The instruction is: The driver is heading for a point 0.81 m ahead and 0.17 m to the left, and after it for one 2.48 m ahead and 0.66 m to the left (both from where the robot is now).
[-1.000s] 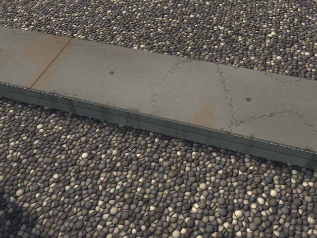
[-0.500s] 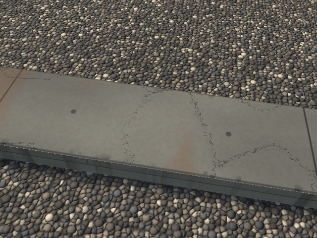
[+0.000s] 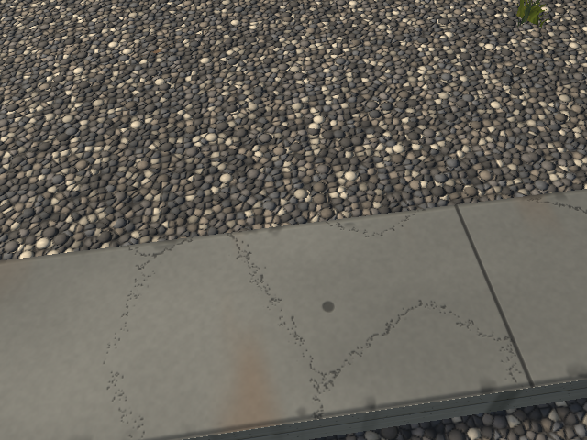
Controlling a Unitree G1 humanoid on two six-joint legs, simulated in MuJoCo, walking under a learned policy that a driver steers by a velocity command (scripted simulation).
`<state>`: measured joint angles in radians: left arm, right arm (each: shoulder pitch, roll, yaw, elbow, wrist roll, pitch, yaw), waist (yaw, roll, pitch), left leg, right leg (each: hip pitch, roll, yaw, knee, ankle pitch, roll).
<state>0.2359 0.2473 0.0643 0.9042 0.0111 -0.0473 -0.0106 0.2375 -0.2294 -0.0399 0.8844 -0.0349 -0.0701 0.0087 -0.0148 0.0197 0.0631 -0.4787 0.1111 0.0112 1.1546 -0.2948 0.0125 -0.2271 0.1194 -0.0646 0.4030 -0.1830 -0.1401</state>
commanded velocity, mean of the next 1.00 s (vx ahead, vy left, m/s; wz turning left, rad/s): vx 0.25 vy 0.00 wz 0.30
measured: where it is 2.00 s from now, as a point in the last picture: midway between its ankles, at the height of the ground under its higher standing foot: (255, 408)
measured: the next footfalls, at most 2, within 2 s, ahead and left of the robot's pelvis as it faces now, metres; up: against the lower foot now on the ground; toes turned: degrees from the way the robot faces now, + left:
left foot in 0.40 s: +0.34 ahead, +0.11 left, +0.00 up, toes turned +12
right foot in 0.98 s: +0.55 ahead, +0.04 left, +0.12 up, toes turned +21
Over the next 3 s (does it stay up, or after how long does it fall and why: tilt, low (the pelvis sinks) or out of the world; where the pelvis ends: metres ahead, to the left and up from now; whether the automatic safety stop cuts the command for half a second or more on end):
stays up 0.56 0.11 0.12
